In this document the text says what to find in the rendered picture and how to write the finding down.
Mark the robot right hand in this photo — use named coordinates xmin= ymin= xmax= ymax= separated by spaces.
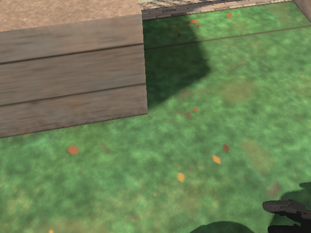
xmin=262 ymin=199 xmax=311 ymax=233

